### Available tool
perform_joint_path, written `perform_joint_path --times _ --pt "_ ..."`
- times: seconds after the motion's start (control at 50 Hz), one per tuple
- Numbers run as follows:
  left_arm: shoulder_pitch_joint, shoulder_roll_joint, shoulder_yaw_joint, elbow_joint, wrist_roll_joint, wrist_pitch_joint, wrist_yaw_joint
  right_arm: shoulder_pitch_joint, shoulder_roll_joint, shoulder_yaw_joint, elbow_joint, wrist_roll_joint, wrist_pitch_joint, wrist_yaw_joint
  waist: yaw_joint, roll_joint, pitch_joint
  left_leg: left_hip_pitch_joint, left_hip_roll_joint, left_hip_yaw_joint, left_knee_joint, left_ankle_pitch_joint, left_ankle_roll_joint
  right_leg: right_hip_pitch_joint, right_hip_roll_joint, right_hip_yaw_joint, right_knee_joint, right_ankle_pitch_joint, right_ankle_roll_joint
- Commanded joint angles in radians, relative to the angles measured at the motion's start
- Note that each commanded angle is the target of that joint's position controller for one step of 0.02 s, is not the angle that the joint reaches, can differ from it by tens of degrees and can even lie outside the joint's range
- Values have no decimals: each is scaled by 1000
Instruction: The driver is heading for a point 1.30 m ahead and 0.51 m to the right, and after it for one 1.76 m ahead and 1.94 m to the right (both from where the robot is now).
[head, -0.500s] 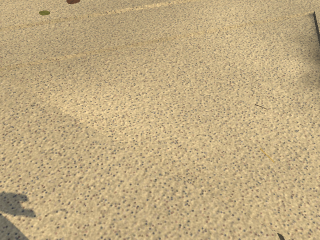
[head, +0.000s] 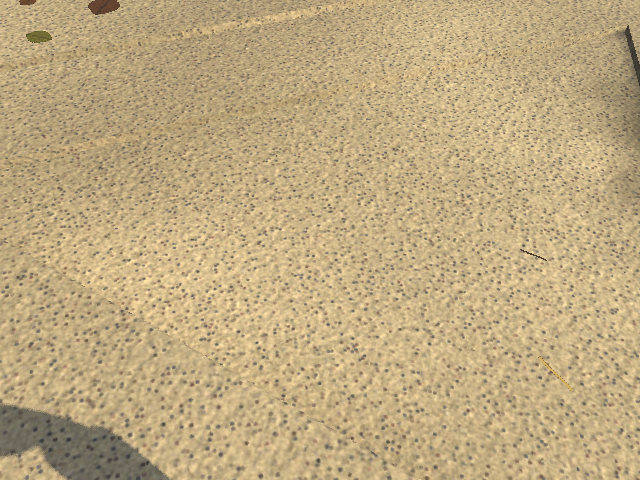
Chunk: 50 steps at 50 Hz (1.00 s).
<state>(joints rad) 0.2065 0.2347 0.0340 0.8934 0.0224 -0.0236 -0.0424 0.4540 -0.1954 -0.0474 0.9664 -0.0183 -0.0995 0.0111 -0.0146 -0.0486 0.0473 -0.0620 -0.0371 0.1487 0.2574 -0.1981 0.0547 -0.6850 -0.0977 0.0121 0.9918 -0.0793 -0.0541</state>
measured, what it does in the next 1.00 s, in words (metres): walks ahead, turning right: right foot, then left foot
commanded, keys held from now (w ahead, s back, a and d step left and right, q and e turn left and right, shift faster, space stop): w+e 0.78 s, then w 0.22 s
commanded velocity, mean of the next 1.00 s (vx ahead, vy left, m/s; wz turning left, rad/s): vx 0.50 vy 0.00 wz -0.50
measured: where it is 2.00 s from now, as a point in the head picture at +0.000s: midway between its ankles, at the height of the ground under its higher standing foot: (479, 288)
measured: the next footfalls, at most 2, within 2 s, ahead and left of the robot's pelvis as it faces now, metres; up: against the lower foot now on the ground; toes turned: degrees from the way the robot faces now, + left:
right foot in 0.26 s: +0.34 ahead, -0.17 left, +0.00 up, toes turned -9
left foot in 0.66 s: +0.54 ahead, +0.00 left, +0.00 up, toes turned -24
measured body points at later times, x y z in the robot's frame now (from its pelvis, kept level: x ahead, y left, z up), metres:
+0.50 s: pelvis +0.31 -0.09 -0.01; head +0.32 -0.09 +0.44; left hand +0.35 +0.16 -0.16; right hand +0.40 -0.35 -0.12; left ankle +0.40 +0.08 -0.68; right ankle +0.30 -0.16 -0.75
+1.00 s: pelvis +0.59 -0.18 -0.09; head +0.59 -0.19 +0.36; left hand +0.90 -0.16 -0.16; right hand +0.36 -0.29 -0.23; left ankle +0.51 +0.02 -0.75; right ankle +0.66 -0.36 -0.80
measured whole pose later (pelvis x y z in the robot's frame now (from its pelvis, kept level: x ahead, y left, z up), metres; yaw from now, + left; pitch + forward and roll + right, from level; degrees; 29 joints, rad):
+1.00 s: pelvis +0.59 -0.18 -0.09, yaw -32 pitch +2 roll +4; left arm 0.01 0.23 -0.01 0.73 -0.05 -0.06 -0.09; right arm 0.61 -0.19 0.03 0.97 0.03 -0.10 -0.04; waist -0.15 -0.05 -0.04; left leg -0.17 0.02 0.13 0.92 -0.78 -0.03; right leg -0.60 -0.04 0.06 0.57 0.34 -0.06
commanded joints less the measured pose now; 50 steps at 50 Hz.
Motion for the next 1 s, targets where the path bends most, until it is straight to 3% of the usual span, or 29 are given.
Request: perform_joint_path --times 0.02,0.06,0.08,0.1,0.12,0.14,0.22,0.26,0.28,0.3,0.32,0.34,0.36,0.44,0.54,0.56,0.62,0.66,0.68,0.7,0.72,0.74,0.78,0.8,0.86,0.9,0.92,0.94,1.0 --pt "39 -44 -35 -26 65 -28 -31 9 -8 21 -58 -136 -42 10 1 104 -8 -26 342 -90 -163 282 201 17 -41 73 -155 178 -9" --pt "-18 5 -19 -27 48 -50 -38 53 -76 5 -27 -120 -44 22 -13 77 34 155 363 -78 -153 332 220 -121 -22 86 -249 191 -12" --pt "-155 42 0 -100 -1 -31 -20 -35 -151 -28 -40 27 -20 -6 3 100 79 51 263 44 -131 342 98 -19 23 -82 -287 180 -13" --pt "-234 38 -6 -132 0 -21 -17 9 -145 -19 -38 43 -15 -17 -41 105 87 3 249 60 -139 314 76 50 39 -132 -332 183 -18" --pt "-184 2 -26 -93 46 -22 -34 147 -60 25 16 -114 -25 15 -61 119 30 118 348 -28 -156 341 159 7 -1 20 -317 178 -29" --pt "-139 31 -9 -83 46 -27 -35 108 -85 10 12 -122 -26 22 -22 95 77 237 362 -24 -145 400 163 -81 12 47 -385 152 -35" --pt "-216 62 10 -96 31 -45 -27 87 -158 -11 10 -87 -6 20 -14 106 44 318 331 72 -55 671 140 48 110 -67 -446 -32 -68" --pt "-97 116 37 -81 0 -63 -9 44 -187 -15 -7 -96 -1 16 74 125 -15 176 295 137 143 986 86 335 203 -120 -429 42 -106" --pt "89 165 57 -34 -14 -77 6 83 -155 -2 -19 -106 -10 12 97 95 -168 -86 250 139 374 978 11 733 197 -48 -290 104 -168" --pt "313 192 73 16 -11 -76 20 78 -134 22 -44 -119 -23 26 195 -9 -320 -461 157 108 678 580 -90 1141 71 245 -337 27 -292" --pt "551 189 60 108 24 -66 19 0 -145 19 -54 -104 -20 71 258 -63 -429 -620 -11 -6 1057 -358 -118 1319 -127 621 -551 34 -401" --pt "567 220 82 141 48 -96 23 -173 -92 28 -117 -56 -24 80 285 8 -238 -840 5 -211 1163 -344 -57 1245 -130 632 -618 -21 -322" --pt "443 218 88 127 34 -118 24 -278 -106 30 -150 -54 -34 61 261 -2 -62 -894 77 -274 1175 -303 -42 1020 -116 549 -623 -47 -278" --pt "65 16 -4 22 18 -130 -8 -189 -38 49 -175 -86 6 -13 -13 29 -2 -474 160 -262 930 -189 -21 318 -54 414 -770 -57 -283" --pt "100 161 32 -6 38 -136 -29 -309 -30 76 -270 -58 38 -4 27 3 -11 -203 84 -101 564 68 -96 33 108 245 -759 -82 -209" --pt "106 155 34 -7 67 -132 -32 -263 -38 82 -264 -69 39 11 11 1 -24 -183 106 -161 637 262 -88 21 79 274 -660 -42 -203" --pt "58 144 33 -84 63 -143 -17 -69 -146 40 -252 -82 16 -1 -80 33 -56 -48 48 -96 692 67 -89 15 89 324 -419 128 -191" --pt "-112 157 46 -189 63 -166 -40 330 -208 1 -146 -73 -11 -28 -278 154 -93 300 -20 -65 538 -12 -49 -129 184 318 -10 263 -161" --pt "-46 -25 4 -186 58 -176 -68 484 -220 9 -86 -67 -31 -36 -263 261 -164 397 222 -404 389 199 178 -195 322 239 436 -285 -100" --pt "221 -73 -4 -136 44 -174 -71 271 -250 35 -177 -58 -41 23 -24 188 -211 312 491 -835 299 721 468 -327 312 240 633 -544 -62" --pt "233 39 24 -135 39 -142 -51 93 -247 13 -191 -62 -44 51 6 170 -26 139 589 -988 197 434 499 -483 211 265 687 -474 -25" --pt "121 80 18 -151 72 -104 -15 -35 -109 50 -197 -30 -35 45 -3 60 -50 23 534 -868 184 41 390 -486 98 259 634 -324 -11" --pt "87 26 -15 -139 112 -58 10 -224 76 113 -234 -43 -33 6 56 17 -62 -193 348 -575 189 -83 265 -296 -2 202 372 -140 43" --pt "80 -30 -40 -140 124 -53 -7 -238 46 106 -221 -54 -30 -20 69 79 -21 -347 283 -463 192 -59 224 -150 -19 144 296 -82 42" --pt "-62 14 -40 -155 101 -84 -54 52 -11 103 -120 -58 -64 -79 -81 91 -3 -215 202 -290 307 -136 159 -199 -40 75 -73 385 47" --pt "-203 41 -40 -179 55 -75 -51 187 -97 80 -60 -36 -61 -63 -136 67 26 -363 144 -189 308 -243 123 79 29 -66 -420 508 53" --pt "-296 35 -27 -245 -127 -65 -42 88 -236 20 -56 85 -32 -75 -80 66 44 -570 208 -279 277 -175 120 299 106 -8 -348 491 19" --pt "-276 52 -28 -243 -146 -54 -40 54 -252 19 -69 81 -20 -74 -46 85 34 -534 221 -238 315 -162 114 307 113 6 -354 463 6" --pt "-258 51 -20 -210 -82 -37 -47 102 -155 18 -45 67 12 -48 -63 82 54 -290 227 -207 483 -142 65 259 79 14 -534 450 -28"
